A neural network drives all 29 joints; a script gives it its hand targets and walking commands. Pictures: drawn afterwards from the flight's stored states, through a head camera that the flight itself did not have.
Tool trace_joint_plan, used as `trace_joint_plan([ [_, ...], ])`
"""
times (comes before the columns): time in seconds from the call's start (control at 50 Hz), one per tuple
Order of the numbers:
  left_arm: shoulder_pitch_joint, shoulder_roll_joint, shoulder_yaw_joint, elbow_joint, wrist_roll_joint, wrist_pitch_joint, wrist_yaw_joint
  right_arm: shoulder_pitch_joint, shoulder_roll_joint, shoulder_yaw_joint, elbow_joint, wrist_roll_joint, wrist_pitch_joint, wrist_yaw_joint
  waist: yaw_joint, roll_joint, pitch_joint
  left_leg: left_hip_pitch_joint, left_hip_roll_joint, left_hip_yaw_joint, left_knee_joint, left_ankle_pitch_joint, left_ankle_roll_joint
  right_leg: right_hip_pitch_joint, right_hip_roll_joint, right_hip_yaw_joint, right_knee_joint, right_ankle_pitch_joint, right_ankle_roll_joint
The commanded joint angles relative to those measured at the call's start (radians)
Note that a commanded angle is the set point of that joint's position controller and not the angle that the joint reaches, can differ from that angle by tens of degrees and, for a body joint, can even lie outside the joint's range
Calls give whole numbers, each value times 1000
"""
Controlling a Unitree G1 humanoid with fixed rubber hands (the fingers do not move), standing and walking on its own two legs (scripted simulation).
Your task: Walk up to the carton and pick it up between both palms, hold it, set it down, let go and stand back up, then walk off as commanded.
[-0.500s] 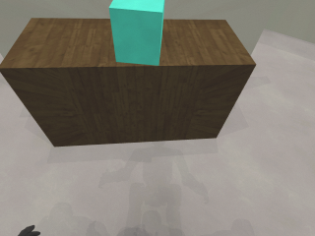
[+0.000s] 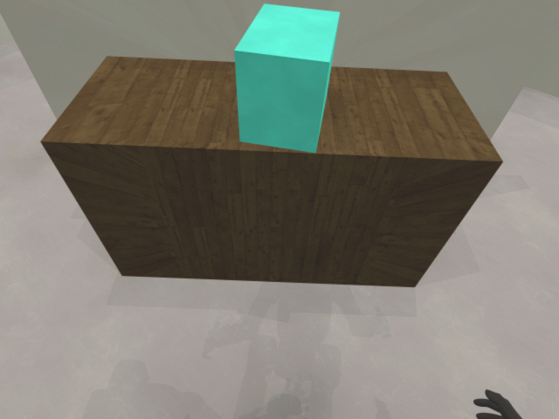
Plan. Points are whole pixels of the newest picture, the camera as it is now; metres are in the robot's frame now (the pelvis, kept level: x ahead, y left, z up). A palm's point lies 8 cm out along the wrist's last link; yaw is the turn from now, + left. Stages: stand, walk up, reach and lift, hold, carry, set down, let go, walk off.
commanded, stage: walk off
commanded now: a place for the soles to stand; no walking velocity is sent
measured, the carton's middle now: (289, 77) +0.93 +0.06 +0.03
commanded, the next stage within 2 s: none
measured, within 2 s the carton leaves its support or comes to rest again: neither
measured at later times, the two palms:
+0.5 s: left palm out of the picture +0.07 +0.30 -0.10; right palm out of the picture +0.14 -0.36 -0.10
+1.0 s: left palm out of the picture +0.07 +0.32 -0.10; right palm out of the picture +0.07 -0.31 -0.10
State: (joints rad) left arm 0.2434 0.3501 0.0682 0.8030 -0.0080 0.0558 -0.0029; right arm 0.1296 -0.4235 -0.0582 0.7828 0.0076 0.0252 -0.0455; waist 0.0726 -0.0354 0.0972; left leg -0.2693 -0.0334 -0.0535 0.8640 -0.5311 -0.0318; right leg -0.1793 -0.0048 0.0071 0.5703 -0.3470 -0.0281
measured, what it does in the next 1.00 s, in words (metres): steps on the spot: left foot, then right foot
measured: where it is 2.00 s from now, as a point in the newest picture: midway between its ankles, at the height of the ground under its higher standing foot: outside the picture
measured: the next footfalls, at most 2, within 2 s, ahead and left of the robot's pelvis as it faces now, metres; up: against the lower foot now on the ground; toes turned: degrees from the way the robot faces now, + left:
left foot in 0.08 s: +0.03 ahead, +0.14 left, +0.00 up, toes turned -4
right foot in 0.36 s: +0.08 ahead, -0.13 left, +0.00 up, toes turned +2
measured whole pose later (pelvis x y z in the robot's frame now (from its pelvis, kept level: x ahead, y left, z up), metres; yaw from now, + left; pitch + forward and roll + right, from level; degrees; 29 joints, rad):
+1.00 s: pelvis -0.01 -0.01 +0.00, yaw +1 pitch -1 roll -1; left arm 0.15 0.44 0.10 0.82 0.01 0.07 -0.03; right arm 0.24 -0.34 -0.04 0.78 -0.03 0.04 -0.03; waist 0.03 -0.03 0.19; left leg -0.19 -0.01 -0.09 0.51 -0.31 -0.01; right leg -0.34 0.05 -0.01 0.78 -0.42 0.01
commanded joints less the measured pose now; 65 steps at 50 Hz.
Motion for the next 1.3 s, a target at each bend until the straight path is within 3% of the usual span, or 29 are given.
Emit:
trace_joint_plan([
  [0.0,-91,262,81,-79,3,-20,9,117,-114,-24,-23,7,-30,-6,-79,-53,-36,71,10,4,-403,183,13,16,-169,161,13,793,-114],
  [0.02,-109,271,95,-79,1,-17,12,151,-135,-36,1,10,-31,-8,-88,-3,-66,150,20,-41,-472,445,32,-7,-122,131,99,758,-81],
  [0.04,-99,260,101,-86,-2,-14,10,180,-190,-54,0,-1,-34,-9,-82,108,-125,262,105,-192,-456,774,83,-114,-27,75,296,501,-22],
  [0.06,-30,203,89,-73,-5,-7,15,156,-244,-47,-11,-12,-27,-1,-45,265,-81,341,303,-414,-437,1099,159,-342,70,-36,446,-160,30],
  [0.08,-44,206,96,-62,5,8,12,146,-271,-58,-30,-20,-22,-2,-58,175,-23,111,406,-529,-569,713,245,-266,38,23,511,-212,62],
  [0.1,-55,231,94,-46,5,2,7,75,-240,-49,-55,-10,-18,-2,-24,105,21,101,349,-486,-552,720,229,-271,24,37,520,-157,62],
  [0.14,-49,235,91,-53,-1,-1,-16,5,-191,-60,-74,-20,-22,-9,-7,176,-71,150,315,-411,-521,564,217,-259,7,72,473,-135,65],
  [0.18,-25,217,73,-28,10,1,-31,15,-201,-59,-79,-30,-16,-9,-7,241,-89,238,266,-309,-455,741,183,-281,25,48,361,-129,56],
  [0.22,-29,215,72,-27,16,-1,-32,81,-207,-58,-63,-31,-6,-18,-24,164,-105,286,264,-304,-435,819,157,-290,26,10,249,-113,42],
  [0.3,6,218,77,-26,1,-18,-23,73,-237,-61,-71,-22,-9,-5,-3,187,-142,183,213,-220,-371,805,99,-33,11,-8,-124,140,7],
  [0.36,91,295,90,-12,-1,-35,12,91,-230,-59,-77,1,-12,-2,18,15,-281,20,53,-42,-22,462,12,238,-205,218,-62,816,-102],
  [0.38,11,311,78,-35,-10,-36,8,63,-189,-42,-53,10,1,-9,8,-153,-258,-13,-26,14,172,-35,-7,123,-314,351,-93,875,-199],
  [0.44,-113,255,88,-77,9,-8,15,99,-141,-46,-28,-9,19,-1,-42,-159,-149,-67,-28,-52,272,-64,-11,1,-262,320,-160,553,-193],
  [0.64,-64,274,80,-65,3,-10,27,62,-136,-35,-61,-7,0,0,-27,-120,-62,-38,9,-27,-56,-13,19,17,-243,313,-139,599,-176],
  [0.68,-99,287,87,-71,-2,-9,27,105,-132,-25,-55,-3,-5,1,-40,-118,-107,4,18,-28,-215,12,31,59,-209,263,-76,679,-140],
  [0.72,-132,290,92,-78,-2,-3,26,147,-132,-29,-42,-3,-16,2,-78,-24,-111,97,14,-39,-437,243,48,19,-145,191,47,705,-94],
  [0.74,-113,273,100,-72,-7,0,25,162,-174,-46,-36,-5,-17,4,-67,93,-129,160,74,-153,-474,559,87,-45,-44,117,203,514,-38],
  [0.76,-68,219,96,-73,-1,1,29,158,-237,-54,-47,-13,-13,12,-45,282,-92,267,249,-336,-434,1050,135,-259,62,8,365,36,20],
  [0.78,-68,207,94,-56,7,14,23,108,-267,-58,-82,-24,-5,18,-44,262,7,57,350,-447,-556,764,211,-249,83,-10,484,-180,64],
  [0.8,-84,224,95,-46,15,18,17,55,-243,-59,-108,-23,-2,17,-18,181,66,-15,327,-473,-590,610,206,-251,63,19,552,-142,64],
  [0.84,-94,230,91,-55,8,10,-9,-15,-196,-69,-124,-35,-5,8,-3,226,8,47,277,-387,-547,515,184,-255,24,57,482,-97,76],
  [0.9,-74,220,71,-37,23,4,-25,81,-201,-61,-84,-42,-3,3,-40,223,-68,251,232,-295,-454,735,159,-302,47,-1,297,-108,57],
  [0.96,-23,205,67,-37,11,-11,-23,104,-212,-56,-75,-39,-5,-4,-28,171,-139,261,249,-296,-427,745,149,-159,21,7,31,-42,15],
  [1.0,-1,211,76,-32,9,-28,-10,133,-232,-60,-71,-24,-10,-3,-24,110,-172,239,202,-225,-358,781,102,-3,-9,-4,-198,167,-12],
  [1.04,82,269,94,-13,9,-38,9,151,-246,-65,-78,-15,-16,-2,-19,56,-263,134,111,-116,-151,701,47,221,-128,124,-127,597,-58],
  [1.06,88,311,96,-22,-10,-41,20,115,-245,-61,-75,-6,-12,0,-7,22,-301,35,40,-61,-34,463,24,288,-203,232,-58,808,-121],
  [1.08,31,303,88,-33,-9,-38,18,85,-187,-46,-67,-2,-2,-5,-13,-95,-280,-36,-14,-20,112,4,12,228,-304,353,-80,849,-198],
  [1.14,-74,199,71,-80,2,-5,17,102,-138,-45,-34,-11,24,-4,-48,-111,-84,-82,-11,-50,292,-39,3,3,-274,345,-206,483,-199],
  [1.28,-59,248,74,-77,-5,-17,21,81,-141,-40,-50,-12,5,3,-46,-131,-15,-75,-6,-41,114,7,3,-29,-238,333,-228,330,-184],
])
